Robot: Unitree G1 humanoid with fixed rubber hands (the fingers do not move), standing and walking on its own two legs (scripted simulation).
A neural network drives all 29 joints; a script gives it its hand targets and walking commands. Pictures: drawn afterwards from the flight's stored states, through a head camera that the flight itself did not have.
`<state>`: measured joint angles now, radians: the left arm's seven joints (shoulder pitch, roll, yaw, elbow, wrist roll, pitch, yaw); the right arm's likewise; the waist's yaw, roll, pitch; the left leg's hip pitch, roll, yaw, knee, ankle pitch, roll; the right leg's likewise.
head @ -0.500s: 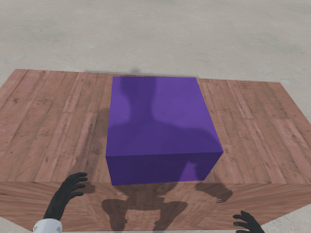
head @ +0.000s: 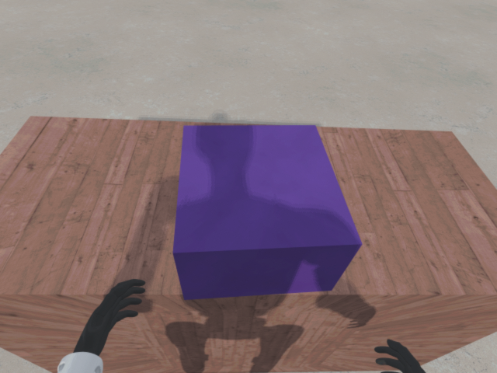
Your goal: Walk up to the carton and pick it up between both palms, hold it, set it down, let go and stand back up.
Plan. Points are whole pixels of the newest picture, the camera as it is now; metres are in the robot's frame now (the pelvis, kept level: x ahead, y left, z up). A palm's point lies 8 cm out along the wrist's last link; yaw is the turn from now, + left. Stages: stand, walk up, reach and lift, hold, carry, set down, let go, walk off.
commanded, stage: stand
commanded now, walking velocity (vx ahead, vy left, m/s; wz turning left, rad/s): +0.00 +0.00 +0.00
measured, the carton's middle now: (255, 205) +0.41 +0.02 +0.02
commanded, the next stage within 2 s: none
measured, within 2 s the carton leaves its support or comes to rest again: neither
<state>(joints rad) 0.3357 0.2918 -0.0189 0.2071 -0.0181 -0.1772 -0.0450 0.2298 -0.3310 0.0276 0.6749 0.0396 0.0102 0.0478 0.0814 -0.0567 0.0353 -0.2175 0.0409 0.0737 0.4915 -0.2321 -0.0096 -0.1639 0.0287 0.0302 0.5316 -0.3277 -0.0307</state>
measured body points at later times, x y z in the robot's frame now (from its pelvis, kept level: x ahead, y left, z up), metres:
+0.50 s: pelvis +0.00 +0.00 +0.00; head +0.00 +0.02 +0.45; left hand +0.18 +0.24 -0.01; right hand +0.16 -0.26 -0.08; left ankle +0.02 +0.13 -0.74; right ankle -0.02 -0.10 -0.74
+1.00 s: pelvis +0.00 +0.01 +0.00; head +0.00 +0.02 +0.45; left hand +0.18 +0.24 -0.01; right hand +0.16 -0.25 -0.08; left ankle +0.02 +0.13 -0.74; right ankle -0.02 -0.10 -0.74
